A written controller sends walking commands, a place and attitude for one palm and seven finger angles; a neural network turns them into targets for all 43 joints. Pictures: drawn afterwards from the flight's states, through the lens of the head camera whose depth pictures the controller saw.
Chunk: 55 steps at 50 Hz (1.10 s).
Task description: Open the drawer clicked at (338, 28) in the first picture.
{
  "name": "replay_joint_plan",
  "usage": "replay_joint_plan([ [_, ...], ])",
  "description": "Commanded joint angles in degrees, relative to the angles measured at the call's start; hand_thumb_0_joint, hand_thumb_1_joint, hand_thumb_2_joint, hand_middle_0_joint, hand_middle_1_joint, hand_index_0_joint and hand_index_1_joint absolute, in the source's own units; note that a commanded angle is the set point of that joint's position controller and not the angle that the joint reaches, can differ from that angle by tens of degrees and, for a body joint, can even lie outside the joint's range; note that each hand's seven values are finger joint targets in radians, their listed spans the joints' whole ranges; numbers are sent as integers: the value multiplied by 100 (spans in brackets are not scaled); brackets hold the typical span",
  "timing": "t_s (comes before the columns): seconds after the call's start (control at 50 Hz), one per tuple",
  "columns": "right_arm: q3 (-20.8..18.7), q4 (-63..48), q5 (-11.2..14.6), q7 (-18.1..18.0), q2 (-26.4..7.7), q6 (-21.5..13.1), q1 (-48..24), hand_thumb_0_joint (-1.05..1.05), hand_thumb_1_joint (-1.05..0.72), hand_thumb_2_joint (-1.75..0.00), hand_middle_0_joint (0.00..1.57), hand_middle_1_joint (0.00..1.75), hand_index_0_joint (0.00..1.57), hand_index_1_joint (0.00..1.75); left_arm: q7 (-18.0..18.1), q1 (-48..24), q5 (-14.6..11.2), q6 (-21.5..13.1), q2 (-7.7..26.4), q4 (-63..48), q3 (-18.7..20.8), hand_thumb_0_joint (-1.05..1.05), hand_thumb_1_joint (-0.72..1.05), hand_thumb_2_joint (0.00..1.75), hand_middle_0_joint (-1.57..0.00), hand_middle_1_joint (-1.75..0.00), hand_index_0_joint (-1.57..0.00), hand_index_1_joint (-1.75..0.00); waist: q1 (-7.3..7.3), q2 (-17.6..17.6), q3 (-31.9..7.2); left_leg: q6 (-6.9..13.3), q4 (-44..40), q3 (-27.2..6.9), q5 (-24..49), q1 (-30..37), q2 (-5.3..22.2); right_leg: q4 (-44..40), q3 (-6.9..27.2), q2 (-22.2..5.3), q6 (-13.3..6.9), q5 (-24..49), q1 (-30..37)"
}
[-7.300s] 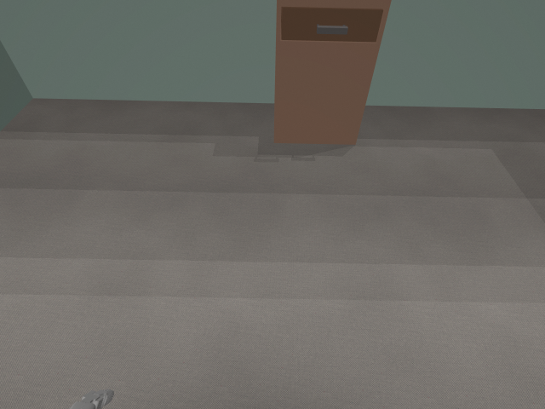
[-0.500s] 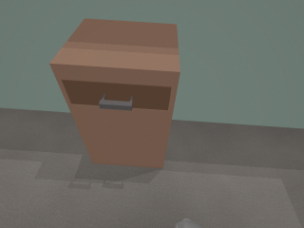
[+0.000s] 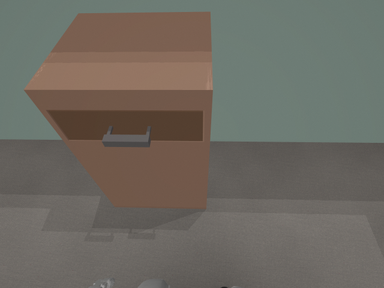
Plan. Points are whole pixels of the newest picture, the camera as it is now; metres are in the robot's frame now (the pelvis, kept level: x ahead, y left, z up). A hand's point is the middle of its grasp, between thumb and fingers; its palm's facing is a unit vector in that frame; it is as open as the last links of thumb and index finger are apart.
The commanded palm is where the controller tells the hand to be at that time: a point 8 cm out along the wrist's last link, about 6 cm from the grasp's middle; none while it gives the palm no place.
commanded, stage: come to a stop and stand still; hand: left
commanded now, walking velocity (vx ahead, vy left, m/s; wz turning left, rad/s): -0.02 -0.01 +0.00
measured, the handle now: (128, 135) +0.53 +0.23 -0.08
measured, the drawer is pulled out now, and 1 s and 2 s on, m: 0.00 0.00 0.00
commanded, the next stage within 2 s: look again from close up in 0.62 s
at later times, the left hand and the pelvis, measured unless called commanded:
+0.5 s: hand out of the picture -0.03 +0.26 -0.17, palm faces +0.02 -0.98 -0.21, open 7.4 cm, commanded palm none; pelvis -0.04 +0.08 +0.00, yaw -1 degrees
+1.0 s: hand out of the picture -0.03 +0.23 -0.17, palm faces +0.01 -0.98 -0.18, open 7.4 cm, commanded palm none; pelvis -0.03 +0.07 +0.00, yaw -1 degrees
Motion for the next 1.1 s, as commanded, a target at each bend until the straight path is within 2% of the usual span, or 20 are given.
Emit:
replay_joint_plan([
  [0.0, -72, -189, -21, 1, -227, -62, 702, 0, -90, -90, 20, 30, 20, 30, 50, 363, 49, 1, 1126, -254, 270, 0, 90, 90, -20, -30, -20, -30, 101, -1114, -1004, -1, -593, 3, 171, 343, -48, -959, 1310, -1460, -736, 1611, 713],
  [0.04, -53, -169, -29, -6, -250, -121, 852, 0, -90, -90, 20, 30, 20, 30, 42, 308, 30, 26, 1101, -248, 269, 0, 90, 90, -20, -30, -20, -30, 3, -1137, -1031, 39, -1553, 53, 698, 836, -59, -831, 1298, -1320, -545, 875, 519],
  [0.06, -180, -583, 16, -12, -748, -282, 889, 0, -90, -90, 20, 30, 20, 30, 282, 649, -11, -97, 1295, -357, 164, 0, 90, 90, -20, -30, -20, -30, -215, -103, -2240, -35, -1908, 412, 676, 937, -146, 39, 1733, -1448, -429, 3160, 1730],
  [0.08, -52, -752, 42, 13, -610, -298, 517, 0, -90, -90, 20, 30, 20, 30, 252, 697, -79, -92, 1309, -373, 116, 0, 90, 90, -20, -30, -20, -30, -73, -318, -1833, 37, -2211, 364, 1017, 835, -9, 213, 1199, -1282, -338, 2678, 1675],
  [0.1, -23, -826, -43, -6, -574, -329, 644, 0, -90, -90, 20, 30, 20, 30, 237, 791, -76, -46, 986, -423, 91, 0, 90, 90, -20, -30, -20, -30, -71, 151, -1855, 170, -2675, 26, 1246, 920, 143, 464, 1055, -997, -257, 1541, 1361],
  [0.12, -65, -876, -80, -14, -792, -311, 627, 0, -90, -90, 20, 30, 20, 30, 175, 743, -87, 2, 837, -479, 60, 0, 90, 90, -20, -30, -20, -30, -68, 747, -1460, 350, -2756, -435, 1948, 862, 616, 574, 612, -590, -29, 501, 795],
  [0.14, -66, -985, -119, -17, -947, -262, 418, 0, -90, -90, 20, 30, 20, 30, 118, 755, -74, 34, 718, -535, 9, 0, 90, 90, -20, -30, -20, -30, 58, 856, -1026, 552, -2688, -614, 2625, 637, 1004, 551, 341, -281, 99, -133, 483],
  [0.18, -11, -1208, -128, -33, -926, -241, 56, 0, -90, -90, 20, 30, 20, 30, 24, 632, -25, 177, 732, -586, -38, 0, 90, 90, -20, -30, -20, -30, 43, 1429, -19, 695, -3330, -794, 2177, -141, 1014, 1033, 285, 14, 185, -1170, 82],
  [0.2, 15, -1288, -131, -51, -918, -249, 42, 0, -90, -90, 20, 30, 20, 30, -18, 675, -29, 198, 731, -599, -49, 0, 90, 90, -20, -30, -20, -30, 42, 1051, 350, 780, -3581, -917, 1427, -644, 1027, 1277, 416, 31, 174, -1229, 110],
  [0.24, 17, -1346, -142, -19, -1031, -250, -63, 0, -90, -90, 20, 30, 20, 30, -68, 1028, -26, 168, 606, -535, -74, 0, 90, 90, -20, -30, -20, -30, 164, 410, 488, 847, -3660, -840, 496, -781, 936, 1267, 510, 55, 195, -822, 208],
  [0.26, 27, -1335, -140, -20, -1016, -261, -31, 0, -90, -90, 20, 30, 20, 30, -82, 1143, -23, 131, 567, -518, -87, 0, 90, 90, -20, -30, -20, -30, 181, 280, 432, 828, -3571, -826, 437, -579, 850, 969, 513, 60, 204, -634, 235],
  [0.28, 45, -1308, -123, -24, -989, -286, 15, 0, -90, -90, 20, 30, 20, 30, -99, 1213, -19, 107, 591, -488, -103, 0, 90, 90, -20, -30, -20, -30, 188, 372, 366, 795, -3529, -754, 412, -433, 797, 708, 482, 43, 214, -408, 290],
  [0.34, 116, -1220, -73, -34, -817, -361, 286, 0, -90, -90, 20, 30, 20, 30, -80, 1346, -20, -36, 686, -476, -147, 0, 90, 90, -20, -30, -20, -30, 100, 35, 148, 646, -3246, -721, 382, -52, 469, -258, 957, -193, 94, -93, 498],
  [0.36, 120, -1189, -61, -24, -822, -366, 384, 0, -90, -90, 20, 30, 20, 30, -78, 1276, -27, -72, 737, -464, -153, 0, 90, 90, -20, -30, -20, -30, 16, -274, -32, 605, -3228, -714, 358, 139, 385, -316, 1100, -208, 57, -209, 426],
  [0.4, 111, -1068, -67, -20, -881, -380, 525, 0, -90, -90, 20, 30, 20, 30, -72, 1163, -44, -108, 683, -486, -150, 0, 90, 90, -20, -30, -20, -30, -39, -729, -224, 606, -3230, -713, 449, 411, 411, -372, 1070, -203, 75, -363, 359],
  [0.48, 130, -908, -78, -9, -884, -422, 588, 0, -90, -90, 20, 30, 20, 30, -58, 1286, -30, -96, 612, -420, -163, 0, 90, 90, -20, -30, -20, -30, -19, -95, -305, 584, -3633, -853, 158, 413, 522, -270, 879, -176, 120, -349, 445],
  [0.56, 164, -747, -80, -23, -842, -430, 560, 0, -90, -90, 20, 30, 20, 30, -63, 1497, -20, -99, 530, -229, -190, 0, 90, 90, -20, -30, -20, -30, 61, 130, -181, 583, -3793, -848, -25, 234, 526, -324, 842, -192, 122, -261, 558],
  [0.84, 258, -130, -70, -71, -612, -474, 1004, 0, -90, -90, 20, 30, 20, 30, -28, 1571, -47, -148, 320, 229, -239, 0, 90, 90, -20, -30, -20, -30, 58, 1, 95, 521, -3827, -728, 325, 193, 505, -500, 876, -282, 111, -58, 718],
  [0.98, 286, 62, -52, -77, -489, -488, 1109, 0, -90, -90, 20, 30, 20, 30, -13, 1593, -64, -195, 281, 348, -251, 0, 90, 90, -20, -30, -20, -30, 38, -318, -23, 521, -3592, -566, 757, 404, 429, -647, 997, -321, 104, 32, 767],
  [1.08, 317, 201, -43, -90, -379, -517, 1140, 0, -90, -90, 20, 30, 20, 30, 2, 1588, -83, -236, 264, 410, -259, 0, 90, 90, -20, -30, -20, -30, 12, -301, -185, 497, -3375, -410, 1396, 701, 397, -714, 1045, -360, 90, 274, 795],
])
